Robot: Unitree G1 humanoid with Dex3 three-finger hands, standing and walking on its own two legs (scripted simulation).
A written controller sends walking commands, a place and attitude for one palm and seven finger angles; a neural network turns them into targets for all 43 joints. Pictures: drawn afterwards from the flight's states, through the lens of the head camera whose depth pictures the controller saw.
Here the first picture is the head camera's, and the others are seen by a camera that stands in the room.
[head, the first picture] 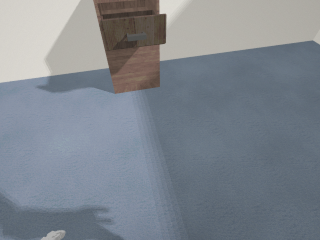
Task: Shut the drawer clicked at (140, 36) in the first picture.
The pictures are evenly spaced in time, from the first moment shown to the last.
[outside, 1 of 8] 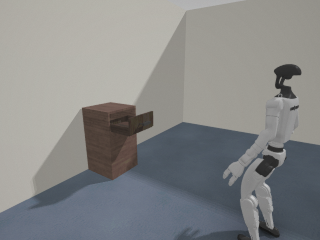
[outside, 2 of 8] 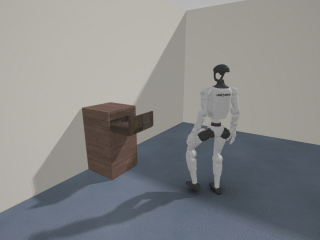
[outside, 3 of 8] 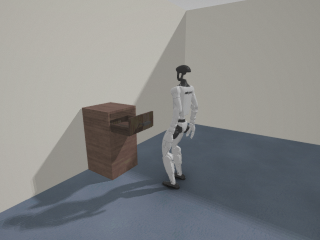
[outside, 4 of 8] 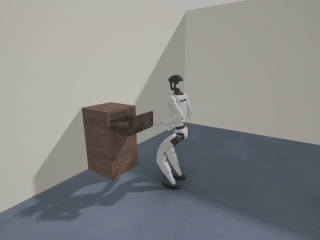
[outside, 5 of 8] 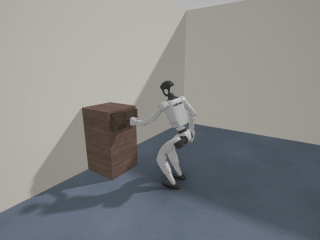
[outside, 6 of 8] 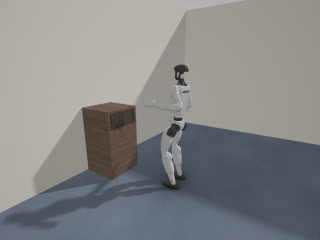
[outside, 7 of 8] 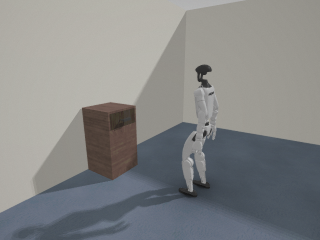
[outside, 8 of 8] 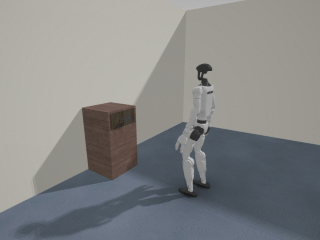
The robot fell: no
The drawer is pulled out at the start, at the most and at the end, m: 0.29 0.29 0.00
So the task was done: yes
